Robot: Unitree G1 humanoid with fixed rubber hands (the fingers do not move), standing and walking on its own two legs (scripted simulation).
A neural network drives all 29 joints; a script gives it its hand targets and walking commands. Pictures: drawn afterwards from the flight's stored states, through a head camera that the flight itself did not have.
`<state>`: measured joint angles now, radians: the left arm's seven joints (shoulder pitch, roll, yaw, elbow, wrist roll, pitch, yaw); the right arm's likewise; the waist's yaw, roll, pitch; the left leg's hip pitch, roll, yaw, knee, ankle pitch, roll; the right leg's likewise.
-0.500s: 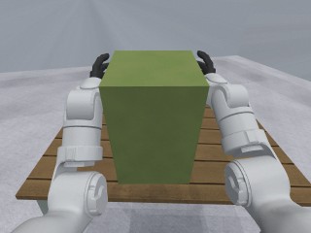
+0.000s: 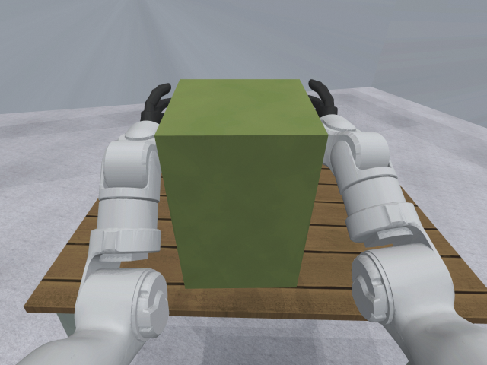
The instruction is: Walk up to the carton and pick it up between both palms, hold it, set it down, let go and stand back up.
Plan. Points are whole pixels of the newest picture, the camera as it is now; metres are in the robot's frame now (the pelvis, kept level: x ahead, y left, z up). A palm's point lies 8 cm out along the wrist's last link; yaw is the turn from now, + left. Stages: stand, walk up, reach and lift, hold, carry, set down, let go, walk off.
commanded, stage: hold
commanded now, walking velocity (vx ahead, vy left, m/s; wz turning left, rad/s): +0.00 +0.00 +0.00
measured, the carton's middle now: (240, 187) +0.31 +0.02 +0.24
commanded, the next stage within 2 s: set down in 0.54 s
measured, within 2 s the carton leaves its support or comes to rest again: neither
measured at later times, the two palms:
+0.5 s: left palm (153, 133) +0.36 +0.15 +0.30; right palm (322, 128) +0.38 -0.10 +0.31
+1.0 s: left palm (161, 118) +0.39 +0.15 +0.31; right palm (320, 122) +0.41 -0.10 +0.31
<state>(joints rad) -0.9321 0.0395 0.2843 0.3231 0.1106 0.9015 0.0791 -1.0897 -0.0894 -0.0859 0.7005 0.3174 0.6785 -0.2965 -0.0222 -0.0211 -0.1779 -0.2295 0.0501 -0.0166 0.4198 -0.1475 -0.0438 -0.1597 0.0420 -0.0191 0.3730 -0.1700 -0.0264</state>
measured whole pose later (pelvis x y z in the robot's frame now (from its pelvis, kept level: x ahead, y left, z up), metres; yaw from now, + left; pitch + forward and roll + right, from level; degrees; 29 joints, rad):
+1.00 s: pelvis +0.02 -0.02 +0.00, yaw +0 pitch -3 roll +0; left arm -0.98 0.04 0.38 0.41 0.29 0.70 -0.06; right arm -1.15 -0.04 -0.10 0.93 0.24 0.35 -0.22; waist -0.02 -0.05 -0.14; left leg -0.14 0.05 -0.02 0.33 -0.13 -0.04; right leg -0.12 0.04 -0.02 0.37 -0.20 -0.03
